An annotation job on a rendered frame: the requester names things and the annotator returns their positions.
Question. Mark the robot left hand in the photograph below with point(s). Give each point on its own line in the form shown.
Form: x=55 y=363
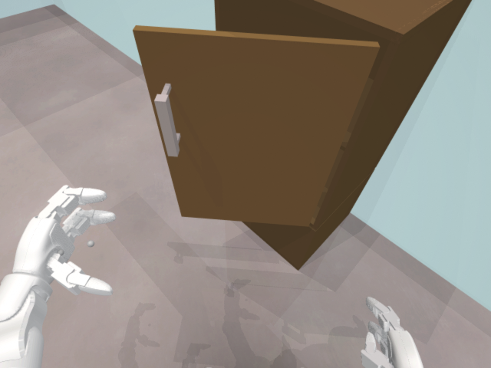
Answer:
x=43 y=237

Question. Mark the handle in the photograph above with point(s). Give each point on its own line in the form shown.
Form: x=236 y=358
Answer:
x=164 y=112

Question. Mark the robot right hand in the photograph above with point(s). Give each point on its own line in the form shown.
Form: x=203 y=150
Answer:
x=397 y=345

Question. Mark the cupboard door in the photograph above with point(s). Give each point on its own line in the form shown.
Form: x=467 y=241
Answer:
x=261 y=117

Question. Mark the robot left forearm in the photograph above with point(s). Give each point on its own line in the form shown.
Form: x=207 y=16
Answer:
x=23 y=308

